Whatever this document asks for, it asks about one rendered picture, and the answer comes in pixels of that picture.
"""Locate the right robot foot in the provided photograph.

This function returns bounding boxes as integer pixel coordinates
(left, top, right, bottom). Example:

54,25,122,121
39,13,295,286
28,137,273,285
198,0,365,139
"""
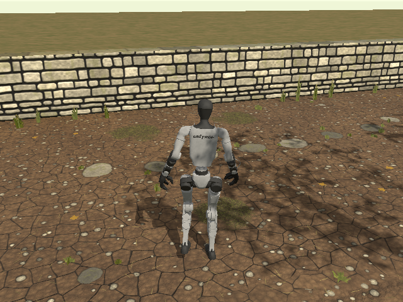
205,243,216,260

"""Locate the robot right forearm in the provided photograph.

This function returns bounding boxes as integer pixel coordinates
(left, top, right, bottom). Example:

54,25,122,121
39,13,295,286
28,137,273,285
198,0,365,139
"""
227,153,237,174

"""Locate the robot left forearm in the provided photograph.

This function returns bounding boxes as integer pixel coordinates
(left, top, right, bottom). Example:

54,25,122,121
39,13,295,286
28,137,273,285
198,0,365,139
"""
162,150,176,177

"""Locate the robot right upper arm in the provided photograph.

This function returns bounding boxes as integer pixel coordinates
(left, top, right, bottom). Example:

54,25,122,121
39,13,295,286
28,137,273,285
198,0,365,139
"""
217,127,234,162

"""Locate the robot right hand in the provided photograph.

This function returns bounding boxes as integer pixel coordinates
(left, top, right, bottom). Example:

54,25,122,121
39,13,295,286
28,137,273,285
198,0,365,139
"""
224,172,239,186

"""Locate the robot head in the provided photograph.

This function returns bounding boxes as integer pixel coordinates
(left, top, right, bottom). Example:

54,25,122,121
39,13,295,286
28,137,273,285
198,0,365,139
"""
193,99,215,129

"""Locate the robot left upper arm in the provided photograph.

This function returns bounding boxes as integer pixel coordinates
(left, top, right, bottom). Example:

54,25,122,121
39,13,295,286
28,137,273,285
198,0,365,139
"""
171,126,191,160

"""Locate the robot left hand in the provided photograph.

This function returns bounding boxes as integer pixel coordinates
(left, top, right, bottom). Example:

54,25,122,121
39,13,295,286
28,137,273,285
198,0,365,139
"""
159,173,173,190

